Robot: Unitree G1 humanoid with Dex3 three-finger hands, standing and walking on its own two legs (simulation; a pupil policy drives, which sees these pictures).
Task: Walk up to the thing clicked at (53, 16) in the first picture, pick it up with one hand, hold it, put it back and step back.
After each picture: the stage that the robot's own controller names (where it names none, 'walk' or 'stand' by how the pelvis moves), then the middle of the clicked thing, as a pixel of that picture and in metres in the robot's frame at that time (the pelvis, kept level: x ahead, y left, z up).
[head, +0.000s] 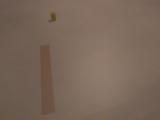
stand; (53, 16) +1.95 +0.43 -0.72
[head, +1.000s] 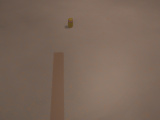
walk; (70, 23) +1.82 +0.17 -0.69
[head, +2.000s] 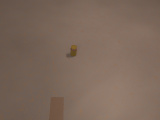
walk; (73, 50) +1.21 +0.05 -0.70
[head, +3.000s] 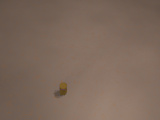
walk; (63, 89) +0.75 +0.11 -0.71
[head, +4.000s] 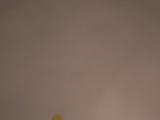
walk; out of the picture +0.48 +0.18 -0.71
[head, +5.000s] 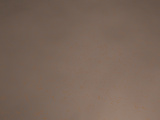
stand; out of the picture +0.38 +0.14 -0.70
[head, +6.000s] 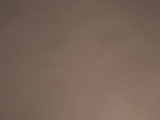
stand; out of the picture +0.36 +0.14 -0.72
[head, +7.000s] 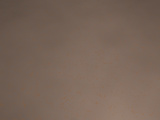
stand; out of the picture +0.36 +0.15 -0.73
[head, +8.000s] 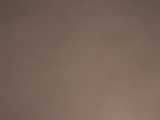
stand; out of the picture +0.35 +0.14 -0.73
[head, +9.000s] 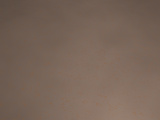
stand; out of the picture +0.35 +0.14 -0.73
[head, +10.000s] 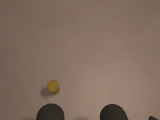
go down; (53, 87) +0.41 +0.14 -0.48
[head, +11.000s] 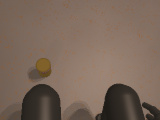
go down; (44, 68) +0.44 +0.17 -0.32
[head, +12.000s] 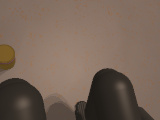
close in; (5, 58) +0.43 +0.20 -0.24
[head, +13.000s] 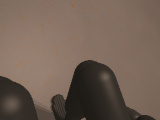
close; out of the picture +0.43 +0.22 -0.22
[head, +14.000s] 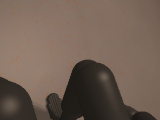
close; out of the picture +0.42 +0.22 -0.22
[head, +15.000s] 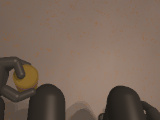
lift; (26, 81) +0.32 +0.21 -0.07
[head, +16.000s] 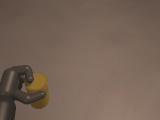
hold; (38, 91) +0.32 +0.16 +0.05
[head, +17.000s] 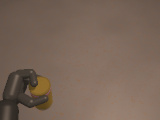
hold; (41, 94) +0.32 +0.15 +0.00
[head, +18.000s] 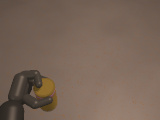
hold; (46, 95) +0.32 +0.14 +0.00
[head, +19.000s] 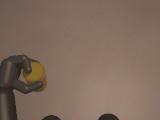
crouch; (36, 78) +0.37 +0.16 -0.06
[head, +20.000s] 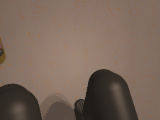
lower; out of the picture +0.45 +0.22 -0.17
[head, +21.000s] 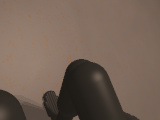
lower; out of the picture +0.45 +0.25 -0.24
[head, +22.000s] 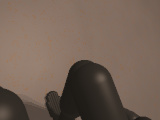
lower; out of the picture +0.44 +0.25 -0.23
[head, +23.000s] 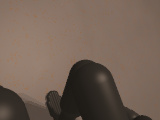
lower; out of the picture +0.44 +0.25 -0.23
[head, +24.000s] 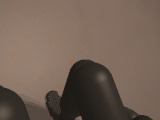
lower; out of the picture +0.45 +0.25 -0.23
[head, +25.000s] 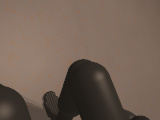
open; out of the picture +0.43 +0.23 -0.24
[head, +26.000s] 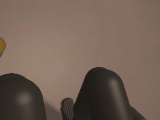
stand; out of the picture +0.44 +0.21 -0.25
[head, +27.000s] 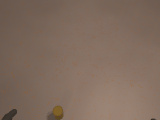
stand; (58, 112) +0.40 +0.13 -0.60
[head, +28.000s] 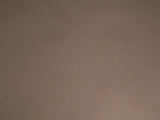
stand; out of the picture +0.39 +0.13 -0.67
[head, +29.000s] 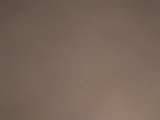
stand; out of the picture +0.39 +0.13 -0.67
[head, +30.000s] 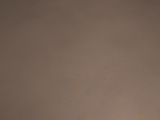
stand; out of the picture +0.41 +0.12 -0.72
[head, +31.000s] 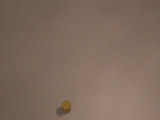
walk; (66, 107) +0.44 +0.10 -0.70
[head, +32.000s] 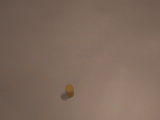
walk; (69, 91) +0.64 +0.15 -0.70
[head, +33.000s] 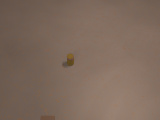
stand; (70, 59) +0.98 +0.12 -0.69
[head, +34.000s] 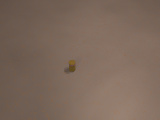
stand; (72, 66) +1.00 +0.11 -0.71
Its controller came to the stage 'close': yes
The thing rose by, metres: 0.72
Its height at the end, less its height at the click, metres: +0.00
